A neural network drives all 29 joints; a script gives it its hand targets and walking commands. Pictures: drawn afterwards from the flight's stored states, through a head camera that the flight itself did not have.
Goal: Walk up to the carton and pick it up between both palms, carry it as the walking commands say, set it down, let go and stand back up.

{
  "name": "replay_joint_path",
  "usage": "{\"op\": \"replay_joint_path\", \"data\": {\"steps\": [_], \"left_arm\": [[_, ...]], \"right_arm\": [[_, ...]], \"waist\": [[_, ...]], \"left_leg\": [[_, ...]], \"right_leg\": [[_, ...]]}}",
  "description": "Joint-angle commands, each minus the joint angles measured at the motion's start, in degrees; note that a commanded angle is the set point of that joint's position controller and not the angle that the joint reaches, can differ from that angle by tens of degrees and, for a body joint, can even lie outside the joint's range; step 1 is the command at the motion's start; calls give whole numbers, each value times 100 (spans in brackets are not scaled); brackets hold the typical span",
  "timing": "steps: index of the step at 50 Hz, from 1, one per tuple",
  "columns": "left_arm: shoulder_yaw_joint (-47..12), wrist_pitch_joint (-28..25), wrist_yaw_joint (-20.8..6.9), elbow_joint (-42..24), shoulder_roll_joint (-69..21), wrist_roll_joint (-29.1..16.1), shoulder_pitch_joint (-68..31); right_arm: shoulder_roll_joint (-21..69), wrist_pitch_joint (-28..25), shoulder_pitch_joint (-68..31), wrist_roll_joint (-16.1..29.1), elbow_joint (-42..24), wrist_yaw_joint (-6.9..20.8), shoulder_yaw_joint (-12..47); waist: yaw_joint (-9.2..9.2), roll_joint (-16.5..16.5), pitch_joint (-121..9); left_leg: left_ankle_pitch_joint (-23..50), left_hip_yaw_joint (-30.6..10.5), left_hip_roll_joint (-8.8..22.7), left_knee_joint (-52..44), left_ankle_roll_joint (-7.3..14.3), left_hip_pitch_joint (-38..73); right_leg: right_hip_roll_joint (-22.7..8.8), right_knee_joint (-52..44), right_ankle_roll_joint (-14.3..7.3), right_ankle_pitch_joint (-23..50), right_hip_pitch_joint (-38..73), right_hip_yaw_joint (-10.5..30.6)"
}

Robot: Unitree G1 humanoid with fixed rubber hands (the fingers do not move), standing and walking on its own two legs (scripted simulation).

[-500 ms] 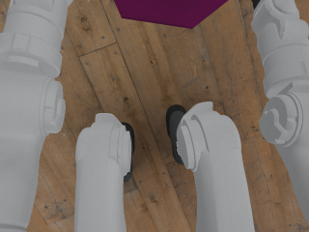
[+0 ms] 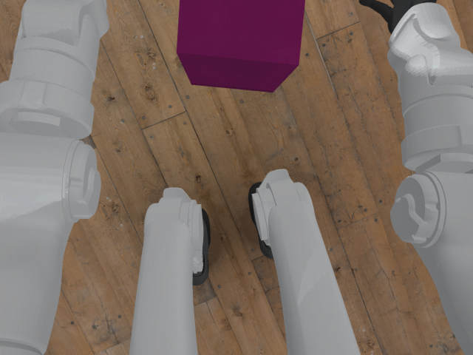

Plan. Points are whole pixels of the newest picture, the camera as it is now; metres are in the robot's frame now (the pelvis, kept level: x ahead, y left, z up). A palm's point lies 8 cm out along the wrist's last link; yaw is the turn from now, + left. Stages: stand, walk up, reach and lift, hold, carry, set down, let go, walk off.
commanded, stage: set down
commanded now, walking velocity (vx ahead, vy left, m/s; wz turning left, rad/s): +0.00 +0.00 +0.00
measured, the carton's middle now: (238, 28) +0.62 -0.08 -0.34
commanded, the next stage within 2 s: let go in 0.68 s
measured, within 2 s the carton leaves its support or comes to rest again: neither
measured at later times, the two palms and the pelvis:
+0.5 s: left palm out of the picture +0.60 +0.12 +0.07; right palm out of the picture +0.52 -0.27 +0.07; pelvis +0.06 -0.01 +0.14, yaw +1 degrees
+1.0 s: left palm out of the picture +0.49 +0.16 +0.11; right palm out of the picture +0.43 -0.25 +0.12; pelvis +0.07 +0.00 +0.22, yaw +1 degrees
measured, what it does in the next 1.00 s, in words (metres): rises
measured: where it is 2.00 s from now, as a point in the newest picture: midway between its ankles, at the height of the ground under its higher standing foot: (233, 245)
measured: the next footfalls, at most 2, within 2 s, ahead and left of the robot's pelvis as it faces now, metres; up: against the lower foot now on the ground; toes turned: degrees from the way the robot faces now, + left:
none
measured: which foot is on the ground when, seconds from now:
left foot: down 0.00-1.00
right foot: down 0.00-1.00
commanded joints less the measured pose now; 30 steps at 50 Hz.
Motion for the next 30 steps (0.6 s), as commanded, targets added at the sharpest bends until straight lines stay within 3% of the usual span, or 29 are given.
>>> {"op": "replay_joint_path", "data": {"steps": [1, 2, 3, 4, 5, 6, 7, 8, 9, 10, 11, 12, 13, 15, 16, 17, 18, 19, 20, 21, 22, 23, 24, 25, 26, 27, 28, 29, 30], "left_arm": [[717, -532, -108, -770, 588, 671, -1190], [751, -545, -130, -214, 474, 715, -748], [795, -582, -31, -603, 668, 805, -791], [877, -531, -39, -340, 577, 1017, -608], [737, -490, -21, -818, 530, 655, -727], [685, -512, -5, -875, 519, 684, -959], [832, -519, -56, -1042, 604, 705, -952], [480, -407, -50, -1072, 216, 311, -743], [363, -366, -88, -996, 156, 270, -747], [311, -352, -140, -1069, 56, 268, -872], [340, -321, -139, -1382, 126, 346, -849], [327, -337, -190, -1601, 250, 199, -914], [227, -296, -208, -2232, 386, 298, -933], [63, -310, -231, -1678, 61, 297, -204], [306, -305, -266, -1536, 194, 714, -215], [358, -350, -287, -2005, 108, 687, -224], [543, -348, -233, -1699, 68, 756, 215], [601, -386, -300, -1371, 101, 781, 320], [640, -453, -367, -878, -228, 745, 1037], [898, -566, -317, -1223, -43, 889, 642], [929, -596, -369, -978, 48, 979, 1036], [925, -666, -356, -591, -148, 923, 1133], [1196, -807, -380, -1027, 165, 1007, 789], [973, -851, -393, -1289, -140, 1054, 923], [1004, -929, -398, -1665, 34, 995, 797], [1200, -1005, -307, -2042, 109, 1065, 748], [900, -1061, -355, -1986, -169, 919, 754], [909, -1071, -337, -2089, -161, 935, 712], [964, -1034, -310, -1457, -204, 953, 1261]], "right_arm": [[-141, -456, -728, -447, -423, 239, -452], [-178, -525, -531, -477, -396, 246, -394], [-401, -590, -680, -594, -598, 250, -505], [-593, -626, -690, -579, -931, 200, -597], [-579, -598, -1041, -563, -1523, 153, -482], [-715, -531, -797, -658, -929, 140, -543], [-464, -460, -760, -561, -1347, 133, -354], [-757, -475, -990, -555, -1818, 127, -400], [-550, -361, -683, -584, -1123, 129, -279], [-588, -338, -407, -581, -1072, 92, -403], [-359, -276, -206, -513, -1030, 131, -363], [-372, -276, -371, -378, -1538, 136, -187], [-459, -212, -204, -316, -1604, 168, -413], [-22, -247, 540, -293, -913, 228, -243], [-52, -254, 429, -347, -962, 263, -411], [-61, -301, 561, -453, -1079, 307, -565], [-230, -409, 756, -686, -1174, 293, -670], [-332, -476, 479, -690, -1367, 281, -797], [211, -507, 974, -700, -856, 339, -462], [23, -610, 596, -854, -1556, 303, -772], [143, -646, 724, -622, -1615, 377, -526], [284, -699, 1004, -735, -1255, 395, -518], [646, -638, 1078, -567, -977, 418, -268], [556, -740, 1100, -707, -1088, 453, -548], [565, -781, 993, -550, -1519, 453, -410], [368, -806, 1381, -774, -1167, 390, -558], [306, -868, 1232, -650, -1260, 385, -536], [237, -908, 1422, -705, -1359, 397, -538], [291, -938, 1837, -931, -903, 371, -577]], "waist": [[77, 305, -5848], [147, 288, -6435], [10, -158, -6764], [158, 138, -6571], [155, -294, -7538], [-80, 18, -7173], [130, -59, -7234], [-200, -201, -8091], [-276, -344, -7364], [-453, 195, -7236], [-351, 357, -7247], [-367, 16, -7429], [-337, 917, -8244], [-373, 673, -7794], [-133, 1094, -7317], [-232, 1185, -7865], [-248, 728, -7625], [-269, 900, -7554], [-160, 298, -6581], [-97, 237, -6870], [186, 178, -7104], [30, -116, -6613], [338, -106, -6487], [78, 135, -6428], [215, 210, -6874], [111, 79, -7239], [-3, 533, -7288], [-61, 419, -7893], [-248, -202, -7440]], "left_leg": [[941, -91, 216, -2018, -116, 2103], [1285, -78, 245, -1944, -85, 2394], [1276, -259, 230, -2152, -74, 2824], [1217, -130, 231, -2260, -97, 2426], [1438, -305, 171, -2417, -57, 2966], [1089, -176, 198, -2486, -111, 2604], [1182, -68, 126, -2665, -101, 2545], [1433, -218, 128, -2690, -88, 3373], [1303, -182, 112, -2822, -102, 2961], [1151, -118, 112, -3055, -169, 3213], [1605, -171, 108, -3002, -165, 3532], [1420, -65, 110, -3099, -115, 3417], [2006, -159, 162, -3183, -222, 4688], [2390, -249, 175, -3343, -196, 4938], [2387, -175, 133, -3437, -239, 4861], [3078, -295, 163, -3392, -279, 5544], [3071, -312, 123, -3586, -288, 4979], [3084, -242, 125, -3588, -304, 4873], [2809, -107, 8, -3935, -264, 3584], [3007, -170, -11, -4026, -248, 3591], [2744, -103, -8, -4239, -217, 3396], [2653, -220, 18, -4484, -150, 3499], [2228, -36, -10, -4522, -162, 2852], [2886, -166, -29, -4787, -210, 3087], [3180, -198, -53, -4836, -211, 3696], [3428, -220, -39, -4892, -303, 3844], [3602, -192, -7, -4876, -314, 3976], [3860, -223, -27, -4938, -343, 4631], [3599, -349, 32, -5119, -330, 4265]], "right_leg": [[-121, -1366, 123, 1240, 2769, -219], [-136, -1378, 123, 1652, 3330, -81], [-69, -1453, 172, 1496, 3244, -310], [-102, -1631, 152, 1593, 3520, -143], [-95, -1737, 176, 1816, 4115, -152], [-79, -1844, 175, 1639, 4257, -126], [-109, -2044, 194, 1828, 4490, -88], [-66, -1979, 241, 1885, 4942, -245], [-66, -2205, 195, 1794, 4679, -257], [-87, -2432, 194, 1634, 4463, -281], [-100, -2518, 148, 2002, 4332, -231], [-79, -2689, 190, 1915, 4729, -162], [-76, -2582, 165, 2303, 4631, -310], [-45, -2933, 153, 2509, 4543, -269], [-47, -3047, 170, 2321, 4013, -233], [-37, -3119, 127, 2753, 4146, -216], [-8, -3273, 150, 3056, 4610, -203], [-27, -3369, 140, 3152, 4848, -101], [-40, -3499, 141, 3642, 5646, 16], [-24, -3432, 161, 3883, 5827, 71], [-86, -3614, 154, 4116, 6622, 307], [-68, -3777, 260, 3684, 6172, 122], [-155, -3836, 207, 3761, 6848, 401], [-136, -3934, 210, 4375, 6640, 310], [-108, -4022, 262, 4417, 6703, 297], [-86, -4070, 228, 4940, 7370, 368], [-187, -4194, 165, 5246, 7371, 497], [-139, -4306, 209, 5315, 7372, 377], [-182, -4397, 242, 5318, 7586, 313]]}}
